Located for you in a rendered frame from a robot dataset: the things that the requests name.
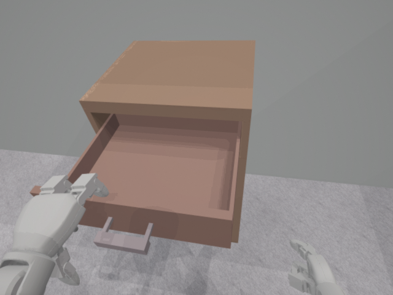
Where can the cabinet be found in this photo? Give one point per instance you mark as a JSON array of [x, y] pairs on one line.
[[186, 79]]

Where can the robot left hand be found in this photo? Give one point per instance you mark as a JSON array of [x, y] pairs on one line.
[[49, 219]]

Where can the robot right forearm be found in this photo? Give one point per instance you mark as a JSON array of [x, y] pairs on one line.
[[328, 288]]

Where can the robot right hand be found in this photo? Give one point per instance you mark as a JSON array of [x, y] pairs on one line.
[[305, 278]]

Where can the handle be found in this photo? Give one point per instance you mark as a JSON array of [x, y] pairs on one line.
[[120, 242]]

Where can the robot left forearm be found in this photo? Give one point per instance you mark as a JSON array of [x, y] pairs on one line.
[[24, 272]]

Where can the drawer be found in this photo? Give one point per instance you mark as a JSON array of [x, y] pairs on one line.
[[178, 173]]

